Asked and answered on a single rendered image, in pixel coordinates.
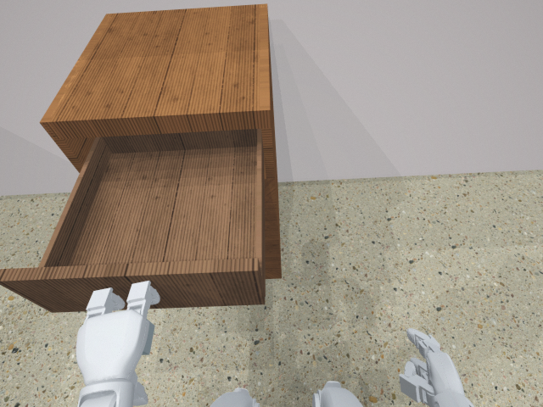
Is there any robot left hand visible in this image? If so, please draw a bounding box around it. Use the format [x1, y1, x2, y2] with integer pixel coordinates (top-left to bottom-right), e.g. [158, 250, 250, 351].
[76, 281, 160, 406]

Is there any cabinet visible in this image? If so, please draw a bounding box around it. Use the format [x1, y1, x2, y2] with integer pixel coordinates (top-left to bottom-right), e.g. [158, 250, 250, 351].
[39, 4, 282, 279]

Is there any robot right hand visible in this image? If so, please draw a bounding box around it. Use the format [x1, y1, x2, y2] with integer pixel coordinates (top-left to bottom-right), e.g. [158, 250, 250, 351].
[400, 328, 465, 407]

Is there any robot left forearm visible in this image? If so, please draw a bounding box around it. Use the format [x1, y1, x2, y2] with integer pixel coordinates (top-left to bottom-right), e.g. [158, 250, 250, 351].
[77, 379, 135, 407]

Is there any robot right thigh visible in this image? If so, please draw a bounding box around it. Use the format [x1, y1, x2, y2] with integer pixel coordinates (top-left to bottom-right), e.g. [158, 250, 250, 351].
[312, 387, 363, 407]

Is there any drawer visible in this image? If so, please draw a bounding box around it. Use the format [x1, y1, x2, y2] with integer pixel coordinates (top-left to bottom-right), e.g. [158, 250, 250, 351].
[0, 129, 266, 313]

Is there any handle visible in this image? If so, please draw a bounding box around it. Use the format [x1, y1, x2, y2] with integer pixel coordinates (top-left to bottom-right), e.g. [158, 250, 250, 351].
[142, 319, 155, 355]

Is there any robot right shin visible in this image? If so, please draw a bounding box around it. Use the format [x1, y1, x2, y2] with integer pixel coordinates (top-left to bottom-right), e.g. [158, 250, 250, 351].
[324, 381, 341, 388]

